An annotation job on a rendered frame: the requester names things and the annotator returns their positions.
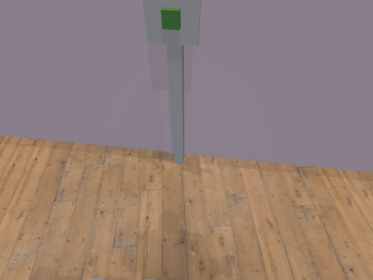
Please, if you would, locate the panel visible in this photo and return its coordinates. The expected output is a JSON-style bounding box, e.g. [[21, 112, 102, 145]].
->
[[142, 0, 201, 164]]

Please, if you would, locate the button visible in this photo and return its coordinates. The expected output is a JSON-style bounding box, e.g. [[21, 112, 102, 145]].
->
[[161, 7, 181, 30]]

